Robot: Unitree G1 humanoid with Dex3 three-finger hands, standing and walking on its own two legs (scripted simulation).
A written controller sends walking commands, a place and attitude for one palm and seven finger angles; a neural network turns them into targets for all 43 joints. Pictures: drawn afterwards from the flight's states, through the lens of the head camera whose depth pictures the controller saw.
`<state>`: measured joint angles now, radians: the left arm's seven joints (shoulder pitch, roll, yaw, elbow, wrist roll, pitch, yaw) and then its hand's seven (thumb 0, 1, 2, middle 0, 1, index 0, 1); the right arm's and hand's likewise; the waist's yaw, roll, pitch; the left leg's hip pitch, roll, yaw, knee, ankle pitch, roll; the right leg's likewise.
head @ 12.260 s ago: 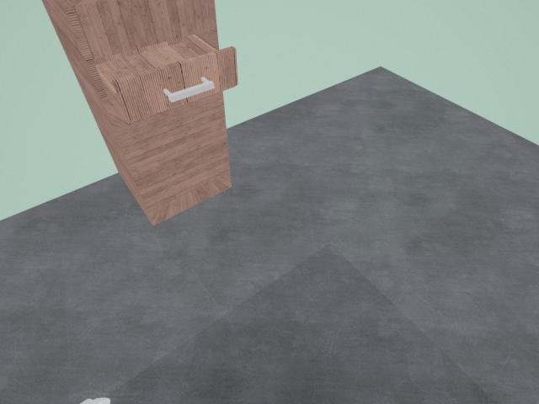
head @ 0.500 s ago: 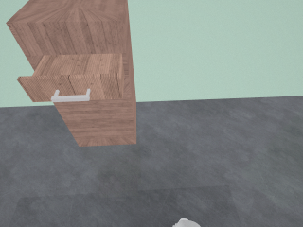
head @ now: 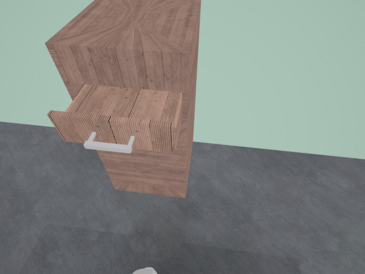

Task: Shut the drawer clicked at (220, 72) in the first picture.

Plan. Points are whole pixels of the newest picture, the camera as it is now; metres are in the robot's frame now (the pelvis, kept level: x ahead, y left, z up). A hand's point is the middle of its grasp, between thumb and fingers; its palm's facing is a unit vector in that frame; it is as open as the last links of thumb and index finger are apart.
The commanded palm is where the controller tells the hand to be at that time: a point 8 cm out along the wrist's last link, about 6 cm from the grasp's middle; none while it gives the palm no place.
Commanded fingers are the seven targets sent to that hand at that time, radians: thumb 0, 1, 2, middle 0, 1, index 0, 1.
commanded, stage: come to a stop and stand still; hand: left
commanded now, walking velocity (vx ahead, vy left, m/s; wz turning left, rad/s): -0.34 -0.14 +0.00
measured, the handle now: (110, 142) +0.47 +0.28 -0.05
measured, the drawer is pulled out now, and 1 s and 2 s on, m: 0.16 0.16 0.16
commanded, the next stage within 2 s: look again from close up in 1.48 s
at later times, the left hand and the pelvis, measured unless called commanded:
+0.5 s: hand out of the picture +0.04 +0.17 -0.17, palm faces +0.02 -0.95 -0.30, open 7.3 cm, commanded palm none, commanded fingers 0.00 0.90 0.90 -0.20 -0.30 -0.20 -0.30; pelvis -0.02 -0.03 -0.02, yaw -2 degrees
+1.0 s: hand out of the picture -0.06 +0.16 -0.17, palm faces +0.09 -0.97 -0.22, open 7.3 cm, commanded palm none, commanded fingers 0.00 0.90 0.90 -0.20 -0.30 -0.20 -0.30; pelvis -0.02 -0.01 +0.00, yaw +0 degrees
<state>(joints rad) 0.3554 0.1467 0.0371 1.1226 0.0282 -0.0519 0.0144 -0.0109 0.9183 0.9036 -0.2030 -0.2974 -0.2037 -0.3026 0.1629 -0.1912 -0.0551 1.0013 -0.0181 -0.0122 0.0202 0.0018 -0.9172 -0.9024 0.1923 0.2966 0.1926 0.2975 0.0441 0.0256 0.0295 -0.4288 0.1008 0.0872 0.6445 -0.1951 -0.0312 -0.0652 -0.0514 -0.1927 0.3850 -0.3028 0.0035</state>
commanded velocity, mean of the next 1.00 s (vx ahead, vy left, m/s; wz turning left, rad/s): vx -0.01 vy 0.04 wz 0.00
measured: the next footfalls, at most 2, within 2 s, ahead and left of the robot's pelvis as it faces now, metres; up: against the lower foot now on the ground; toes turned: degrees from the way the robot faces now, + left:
left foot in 0.04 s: +0.12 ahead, +0.14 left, +0.00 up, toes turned +7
right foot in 0.46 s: +0.01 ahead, -0.11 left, +0.00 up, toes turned -5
